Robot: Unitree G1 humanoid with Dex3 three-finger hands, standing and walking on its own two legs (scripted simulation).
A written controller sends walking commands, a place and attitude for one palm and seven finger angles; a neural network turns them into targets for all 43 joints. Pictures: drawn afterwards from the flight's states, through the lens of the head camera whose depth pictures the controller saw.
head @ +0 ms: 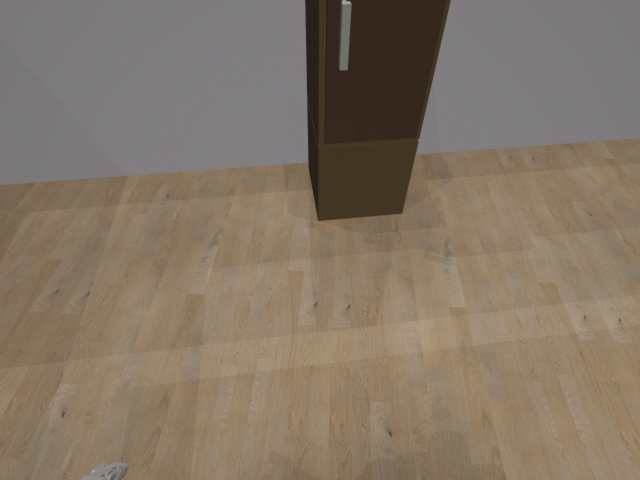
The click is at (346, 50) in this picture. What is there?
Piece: cupboard door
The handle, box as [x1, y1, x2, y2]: [338, 0, 351, 70]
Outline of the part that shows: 341,0 340,40 338,66 340,70 347,69 351,4 349,1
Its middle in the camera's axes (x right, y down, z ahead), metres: +0.06 -0.59 +1.12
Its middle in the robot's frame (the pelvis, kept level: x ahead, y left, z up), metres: +1.25 +0.00 +0.04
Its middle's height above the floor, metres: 0.81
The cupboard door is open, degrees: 0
